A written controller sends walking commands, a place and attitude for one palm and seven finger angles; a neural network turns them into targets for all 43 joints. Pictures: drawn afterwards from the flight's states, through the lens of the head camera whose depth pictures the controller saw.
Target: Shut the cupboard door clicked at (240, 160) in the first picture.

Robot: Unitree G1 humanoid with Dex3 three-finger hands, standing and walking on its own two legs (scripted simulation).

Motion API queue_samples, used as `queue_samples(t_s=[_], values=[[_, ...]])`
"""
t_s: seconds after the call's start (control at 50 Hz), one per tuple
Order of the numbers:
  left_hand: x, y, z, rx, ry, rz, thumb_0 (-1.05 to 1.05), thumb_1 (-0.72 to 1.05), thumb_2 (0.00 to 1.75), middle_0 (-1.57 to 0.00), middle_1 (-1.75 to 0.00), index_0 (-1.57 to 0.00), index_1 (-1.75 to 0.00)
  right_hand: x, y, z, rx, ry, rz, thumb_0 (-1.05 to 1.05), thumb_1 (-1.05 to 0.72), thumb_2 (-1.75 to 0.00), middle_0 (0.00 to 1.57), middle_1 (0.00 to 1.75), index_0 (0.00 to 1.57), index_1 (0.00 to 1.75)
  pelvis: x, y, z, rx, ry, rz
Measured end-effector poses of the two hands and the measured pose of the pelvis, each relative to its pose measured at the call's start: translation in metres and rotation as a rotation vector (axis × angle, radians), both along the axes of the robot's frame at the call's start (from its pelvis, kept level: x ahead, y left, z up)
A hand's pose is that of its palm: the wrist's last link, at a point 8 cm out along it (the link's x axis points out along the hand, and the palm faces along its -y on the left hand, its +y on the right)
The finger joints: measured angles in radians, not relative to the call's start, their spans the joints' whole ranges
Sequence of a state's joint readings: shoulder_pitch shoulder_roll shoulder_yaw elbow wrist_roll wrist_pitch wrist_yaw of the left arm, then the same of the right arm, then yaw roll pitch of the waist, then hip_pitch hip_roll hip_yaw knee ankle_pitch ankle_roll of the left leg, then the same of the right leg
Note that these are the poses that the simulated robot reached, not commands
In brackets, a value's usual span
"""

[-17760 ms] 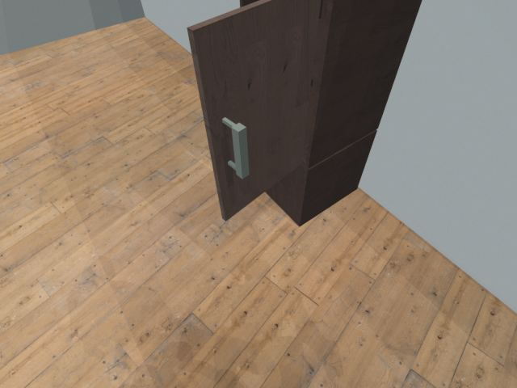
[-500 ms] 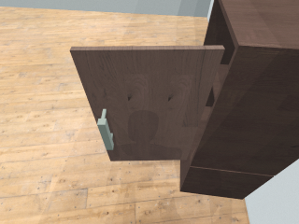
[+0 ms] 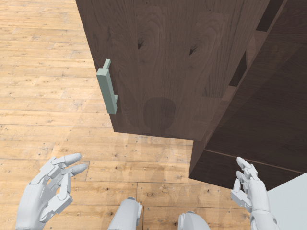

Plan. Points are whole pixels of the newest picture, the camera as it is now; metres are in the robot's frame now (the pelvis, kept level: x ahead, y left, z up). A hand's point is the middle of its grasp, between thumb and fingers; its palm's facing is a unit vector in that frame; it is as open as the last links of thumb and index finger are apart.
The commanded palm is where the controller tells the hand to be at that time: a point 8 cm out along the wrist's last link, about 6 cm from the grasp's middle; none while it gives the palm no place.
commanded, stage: raise the hand and make a fist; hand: left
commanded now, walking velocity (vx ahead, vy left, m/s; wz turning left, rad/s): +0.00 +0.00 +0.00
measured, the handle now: (110, 87) +0.46 +0.19 +0.08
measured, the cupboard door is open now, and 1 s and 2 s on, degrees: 98 98 98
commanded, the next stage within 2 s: bring the fist close to the handle in 1.40 s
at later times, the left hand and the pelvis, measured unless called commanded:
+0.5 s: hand (69, 175) +0.21 +0.22 +0.06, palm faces +0.00 -1.00 -0.01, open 3.5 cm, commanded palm +0.19 +0.27 +0.07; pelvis +0.00 +0.04 +0.01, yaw -2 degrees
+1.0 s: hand (67, 163) +0.23 +0.23 +0.08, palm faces +0.00 -1.00 -0.02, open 3.1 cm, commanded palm +0.21 +0.28 +0.08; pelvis +0.01 +0.04 +0.02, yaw -1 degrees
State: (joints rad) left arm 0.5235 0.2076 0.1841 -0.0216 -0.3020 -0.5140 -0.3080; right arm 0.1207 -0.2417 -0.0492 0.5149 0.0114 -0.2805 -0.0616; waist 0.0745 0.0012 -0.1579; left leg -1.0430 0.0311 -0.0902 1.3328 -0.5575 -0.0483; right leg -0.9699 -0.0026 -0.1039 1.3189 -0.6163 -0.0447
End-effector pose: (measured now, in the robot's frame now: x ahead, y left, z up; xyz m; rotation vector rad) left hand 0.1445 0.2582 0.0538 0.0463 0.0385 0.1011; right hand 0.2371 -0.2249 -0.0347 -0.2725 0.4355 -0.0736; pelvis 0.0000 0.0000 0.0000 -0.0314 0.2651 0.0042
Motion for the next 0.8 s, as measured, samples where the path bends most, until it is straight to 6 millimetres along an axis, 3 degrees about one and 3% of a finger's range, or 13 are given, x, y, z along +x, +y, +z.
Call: queue_samples(t_s=[0.06, 0.14, 0.24, 0.34, 0.5, 0.68, 0.8], values=[[0.016, -0.005, 0.009, 0.003, -0.052, -0.064, 0.02, 0.90, 0.90, -0.56, -0.69, -0.55, -0.69, -0.015, 0.012, -0.020, 0.034, 0.072, -0.005, 0.01, -0.90, -0.90, 0.20, 0.30, 0.20, 0.30, -0.004, 0.001, -0.003, -0.011, 0.009, 0.002], [0.039, -0.008, 0.007, -0.027, 0.009, -0.133, 0.01, 0.90, 0.90, -0.63, -0.77, -0.63, -0.77, -0.046, 0.021, -0.037, 0.086, 0.172, -0.060, 0.01, -0.90, -0.90, 0.21, 0.30, 0.21, 0.30, -0.006, 0.005, 0.001, -0.011, 0.017, -0.005], [0.046, 0.001, 0.006, -0.035, 0.076, -0.102, 0.01, 0.90, 0.90, -0.72, -0.87, -0.72, -0.87, -0.081, 0.019, -0.041, 0.099, 0.253, -0.141, 0.02, -0.90, -0.90, 0.21, 0.30, 0.21, 0.30, -0.004, 0.013, 0.009, -0.003, 0.022, -0.021], [0.044, 0.012, 0.010, -0.027, 0.041, -0.073, 0.01, 0.90, 0.90, -0.81, -0.97, -0.81, -0.97, -0.098, 0.010, -0.036, 0.045, 0.281, -0.171, 0.02, -0.90, -0.90, 0.21, 0.30, 0.21, 0.30, -0.002, 0.024, 0.011, -0.008, 0.026, -0.026], [0.047, 0.016, 0.009, -0.041, 0.016, -0.103, 0.01, 0.90, 0.90, -0.96, -1.13, -0.95, -1.13, -0.081, 0.011, -0.018, -0.027, 0.233, -0.155, 0.02, -0.90, -0.90, 0.20, 0.30, 0.20, 0.30, -0.001, 0.038, 0.011, -0.022, 0.025, -0.020], [0.050, 0.022, 0.019, -0.035, 0.005, -0.080, 0.01, 0.90, 0.90, -1.12, -1.31, -1.12, -1.31, -0.046, 0.042, 0.004, 0.003, 0.152, -0.070, 0.02, -0.90, -0.90, 0.20, 0.30, 0.20, 0.30, 0.002, 0.045, 0.018, -0.034, 0.011, -0.012], [0.053, 0.023, 0.022, -0.030, 0.004, -0.087, 0.01, 0.90, 0.90, -1.22, -1.42, -1.22, -1.42, -0.039, 0.055, 0.006, 0.022, 0.151, -0.026, 0.01, -0.90, -0.90, 0.21, 0.30, 0.21, 0.30, 0.005, 0.045, 0.020, -0.039, 0.005, -0.006]])
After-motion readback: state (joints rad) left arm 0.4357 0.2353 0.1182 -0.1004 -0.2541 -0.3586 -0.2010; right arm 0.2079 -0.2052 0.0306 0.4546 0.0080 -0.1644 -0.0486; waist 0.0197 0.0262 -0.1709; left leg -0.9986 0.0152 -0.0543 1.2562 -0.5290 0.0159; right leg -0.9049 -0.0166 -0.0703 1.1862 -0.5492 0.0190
